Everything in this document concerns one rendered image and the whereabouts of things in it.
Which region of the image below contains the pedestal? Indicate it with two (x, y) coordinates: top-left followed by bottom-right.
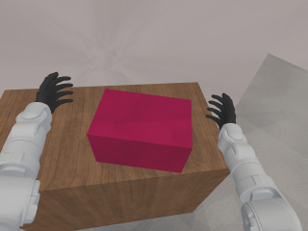
(0, 82), (231, 231)

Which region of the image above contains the left robot forearm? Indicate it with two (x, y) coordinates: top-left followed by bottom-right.
(0, 102), (52, 180)

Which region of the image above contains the robot right upper arm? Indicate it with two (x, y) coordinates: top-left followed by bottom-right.
(241, 197), (301, 231)

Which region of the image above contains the carton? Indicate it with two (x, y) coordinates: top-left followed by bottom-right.
(87, 89), (193, 173)

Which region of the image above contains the right robot forearm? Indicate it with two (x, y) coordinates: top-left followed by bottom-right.
(218, 123), (303, 231)

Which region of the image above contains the right robot hand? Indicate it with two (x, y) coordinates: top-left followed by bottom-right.
(205, 93), (237, 130)

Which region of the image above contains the robot left upper arm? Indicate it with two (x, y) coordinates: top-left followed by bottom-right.
(0, 175), (40, 231)

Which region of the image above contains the left robot hand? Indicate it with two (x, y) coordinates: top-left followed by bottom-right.
(35, 72), (73, 115)

